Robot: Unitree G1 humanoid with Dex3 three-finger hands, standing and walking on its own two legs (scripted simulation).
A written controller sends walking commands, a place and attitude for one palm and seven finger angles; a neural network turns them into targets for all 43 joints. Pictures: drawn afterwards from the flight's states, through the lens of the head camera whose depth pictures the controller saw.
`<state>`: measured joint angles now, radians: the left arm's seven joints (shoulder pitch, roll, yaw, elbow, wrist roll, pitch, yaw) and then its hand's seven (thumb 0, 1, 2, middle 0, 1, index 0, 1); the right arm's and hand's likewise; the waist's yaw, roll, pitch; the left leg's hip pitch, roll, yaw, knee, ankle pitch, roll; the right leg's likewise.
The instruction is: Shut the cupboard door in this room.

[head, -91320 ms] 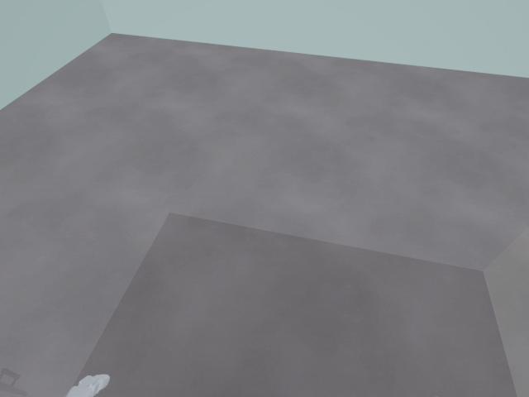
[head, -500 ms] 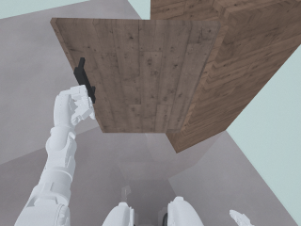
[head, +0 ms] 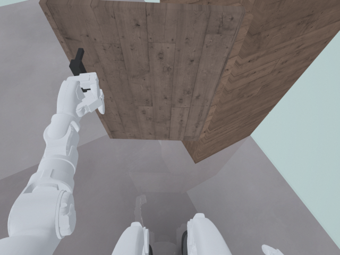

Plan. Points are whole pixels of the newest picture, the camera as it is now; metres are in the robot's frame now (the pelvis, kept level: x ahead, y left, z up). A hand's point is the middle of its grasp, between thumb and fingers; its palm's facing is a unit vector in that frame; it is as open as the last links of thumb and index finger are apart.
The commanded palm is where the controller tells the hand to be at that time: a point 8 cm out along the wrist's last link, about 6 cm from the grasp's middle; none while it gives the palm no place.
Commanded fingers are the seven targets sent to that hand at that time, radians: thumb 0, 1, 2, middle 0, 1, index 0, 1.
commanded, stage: push the door shut along its arc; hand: left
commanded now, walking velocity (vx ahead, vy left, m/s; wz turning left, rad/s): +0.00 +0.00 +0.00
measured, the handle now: (87, 77) +0.54 +0.19 +0.05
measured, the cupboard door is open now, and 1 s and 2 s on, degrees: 61 46 36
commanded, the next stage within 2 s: pull the fist back off the door in 1.22 s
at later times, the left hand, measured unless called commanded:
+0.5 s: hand (109, 78) +0.52 +0.13 +0.06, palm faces -0.26 -0.96 -0.01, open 3.1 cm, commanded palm +0.52 +0.18 +0.05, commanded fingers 0.00 0.90 0.90 -1.30 -1.50 -1.30 -1.50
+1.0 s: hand (130, 59) +0.58 +0.08 +0.07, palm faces -0.36 -0.93 -0.01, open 3.1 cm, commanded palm +0.59 +0.13 +0.05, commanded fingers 0.00 0.90 0.90 -1.30 -1.50 -1.30 -1.50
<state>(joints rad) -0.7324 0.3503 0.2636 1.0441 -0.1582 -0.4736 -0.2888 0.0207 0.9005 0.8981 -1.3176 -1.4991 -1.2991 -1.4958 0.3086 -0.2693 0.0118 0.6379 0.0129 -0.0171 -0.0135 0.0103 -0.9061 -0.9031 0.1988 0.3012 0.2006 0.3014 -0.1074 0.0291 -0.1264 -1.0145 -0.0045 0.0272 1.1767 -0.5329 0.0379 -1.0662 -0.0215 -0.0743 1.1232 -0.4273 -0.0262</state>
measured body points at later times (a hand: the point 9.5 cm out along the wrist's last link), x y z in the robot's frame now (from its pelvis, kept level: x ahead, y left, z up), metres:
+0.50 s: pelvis +0.00 +0.01 -0.01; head +0.15 +0.02 +0.41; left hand +0.53 +0.19 +0.06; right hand +0.00 -0.27 -0.12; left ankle +0.01 +0.10 -0.64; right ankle +0.06 -0.11 -0.64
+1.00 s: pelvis +0.01 +0.01 -0.02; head +0.19 +0.02 +0.39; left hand +0.59 +0.14 +0.07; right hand -0.03 -0.25 -0.13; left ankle +0.01 +0.10 -0.64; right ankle +0.06 -0.11 -0.64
